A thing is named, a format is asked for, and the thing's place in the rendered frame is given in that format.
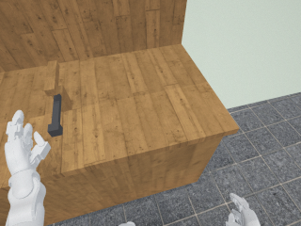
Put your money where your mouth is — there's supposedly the left robot forearm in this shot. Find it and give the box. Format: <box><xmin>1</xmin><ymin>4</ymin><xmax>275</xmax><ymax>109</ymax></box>
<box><xmin>5</xmin><ymin>169</ymin><xmax>46</xmax><ymax>226</ymax></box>

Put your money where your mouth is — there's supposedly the left robot hand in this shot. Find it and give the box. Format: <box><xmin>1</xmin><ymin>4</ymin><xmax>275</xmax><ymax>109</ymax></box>
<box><xmin>4</xmin><ymin>109</ymin><xmax>51</xmax><ymax>176</ymax></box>

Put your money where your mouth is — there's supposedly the right robot hand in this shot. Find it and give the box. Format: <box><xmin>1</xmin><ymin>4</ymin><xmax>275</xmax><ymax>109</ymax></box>
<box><xmin>225</xmin><ymin>193</ymin><xmax>261</xmax><ymax>226</ymax></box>

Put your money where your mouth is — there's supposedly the tap lever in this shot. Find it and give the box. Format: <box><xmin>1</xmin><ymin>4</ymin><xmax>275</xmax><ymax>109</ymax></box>
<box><xmin>47</xmin><ymin>93</ymin><xmax>63</xmax><ymax>137</ymax></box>

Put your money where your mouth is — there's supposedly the counter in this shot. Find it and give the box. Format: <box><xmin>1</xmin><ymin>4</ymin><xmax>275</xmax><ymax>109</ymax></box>
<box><xmin>0</xmin><ymin>0</ymin><xmax>239</xmax><ymax>226</ymax></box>

